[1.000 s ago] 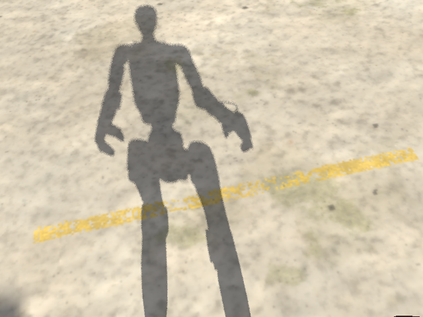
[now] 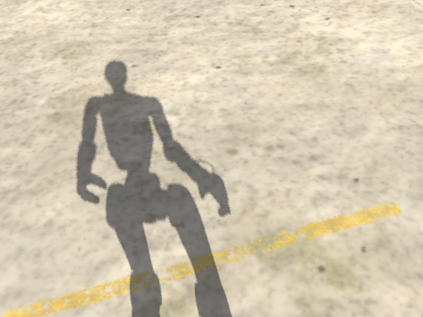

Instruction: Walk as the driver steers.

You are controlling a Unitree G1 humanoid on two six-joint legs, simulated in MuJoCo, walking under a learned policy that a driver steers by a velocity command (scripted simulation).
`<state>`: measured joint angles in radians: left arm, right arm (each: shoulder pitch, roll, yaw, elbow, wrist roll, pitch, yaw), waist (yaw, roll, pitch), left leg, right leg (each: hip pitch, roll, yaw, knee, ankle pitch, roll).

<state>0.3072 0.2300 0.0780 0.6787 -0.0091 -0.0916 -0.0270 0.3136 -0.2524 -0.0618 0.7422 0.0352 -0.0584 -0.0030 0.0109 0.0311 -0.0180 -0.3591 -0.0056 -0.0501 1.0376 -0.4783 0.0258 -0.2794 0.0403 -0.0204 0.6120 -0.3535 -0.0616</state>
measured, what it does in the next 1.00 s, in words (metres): walks ahead: left foot, then right foot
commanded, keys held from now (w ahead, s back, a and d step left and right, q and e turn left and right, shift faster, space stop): w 1.00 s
